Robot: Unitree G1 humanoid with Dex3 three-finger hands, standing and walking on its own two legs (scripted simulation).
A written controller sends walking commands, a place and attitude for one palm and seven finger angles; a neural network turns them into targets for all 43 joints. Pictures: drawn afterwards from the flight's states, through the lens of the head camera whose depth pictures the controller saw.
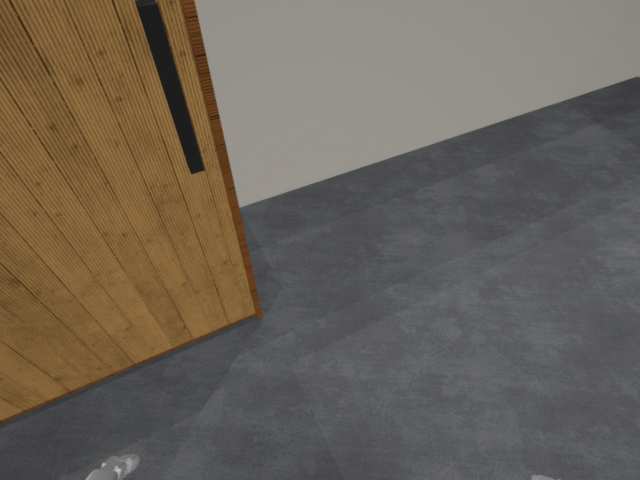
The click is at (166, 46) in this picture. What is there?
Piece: wardrobe's sliding door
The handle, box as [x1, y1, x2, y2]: [135, 0, 204, 173]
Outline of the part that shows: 136,0 136,6 188,167 191,173 204,170 157,4 155,0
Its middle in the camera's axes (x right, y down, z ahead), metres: -0.26 -0.25 +0.67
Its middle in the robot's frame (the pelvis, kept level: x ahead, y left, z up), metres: +0.68 +0.30 +0.13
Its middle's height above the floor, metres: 0.90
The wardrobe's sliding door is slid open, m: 0.00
